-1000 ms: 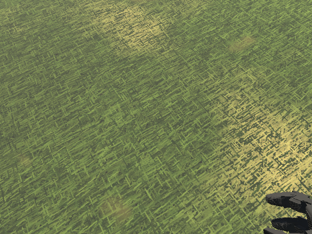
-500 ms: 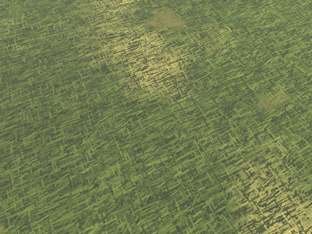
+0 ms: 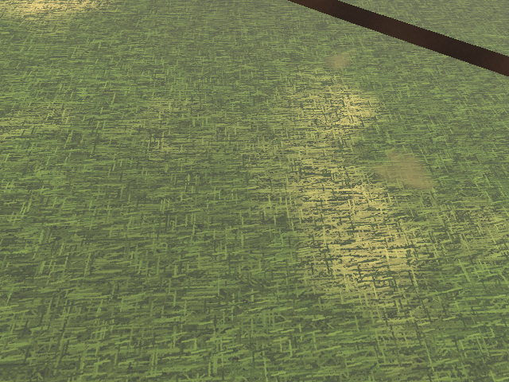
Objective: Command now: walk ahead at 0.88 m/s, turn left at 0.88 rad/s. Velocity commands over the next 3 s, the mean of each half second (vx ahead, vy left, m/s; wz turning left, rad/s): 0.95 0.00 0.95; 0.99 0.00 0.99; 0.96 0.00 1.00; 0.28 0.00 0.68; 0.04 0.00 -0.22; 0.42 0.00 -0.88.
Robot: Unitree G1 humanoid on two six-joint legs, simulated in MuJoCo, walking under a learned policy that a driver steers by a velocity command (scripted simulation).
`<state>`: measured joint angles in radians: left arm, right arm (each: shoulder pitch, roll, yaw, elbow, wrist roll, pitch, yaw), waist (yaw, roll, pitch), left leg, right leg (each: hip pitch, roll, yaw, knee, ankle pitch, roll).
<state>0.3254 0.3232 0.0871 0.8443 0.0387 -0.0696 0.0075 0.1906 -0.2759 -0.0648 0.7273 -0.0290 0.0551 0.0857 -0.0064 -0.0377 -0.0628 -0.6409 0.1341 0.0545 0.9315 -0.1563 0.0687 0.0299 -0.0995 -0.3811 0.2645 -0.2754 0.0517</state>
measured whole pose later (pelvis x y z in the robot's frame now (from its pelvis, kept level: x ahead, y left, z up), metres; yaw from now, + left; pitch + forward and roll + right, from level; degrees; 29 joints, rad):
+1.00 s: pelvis +0.76 +0.42 -0.04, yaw +57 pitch +1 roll -2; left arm 0.53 0.24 0.04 0.93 0.03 -0.07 0.01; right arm -0.09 -0.29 0.00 0.60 -0.03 -0.02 0.09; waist 0.07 0.03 0.06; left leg -0.67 -0.03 0.15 0.74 -0.10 0.21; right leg 0.28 -0.05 -0.36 0.35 -0.46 0.09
